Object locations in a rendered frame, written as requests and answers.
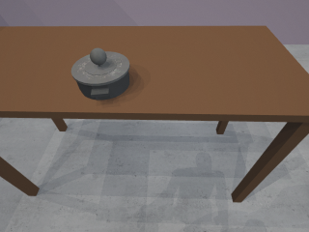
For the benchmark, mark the pot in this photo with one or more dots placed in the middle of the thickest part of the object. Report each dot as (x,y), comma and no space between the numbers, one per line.
(105,92)

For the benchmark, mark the table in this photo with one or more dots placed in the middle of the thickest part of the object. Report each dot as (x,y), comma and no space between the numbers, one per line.
(225,73)

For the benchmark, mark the knob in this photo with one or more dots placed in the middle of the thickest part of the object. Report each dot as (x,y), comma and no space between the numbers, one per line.
(98,56)

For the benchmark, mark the lid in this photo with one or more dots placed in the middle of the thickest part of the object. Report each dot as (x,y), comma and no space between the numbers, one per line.
(85,72)

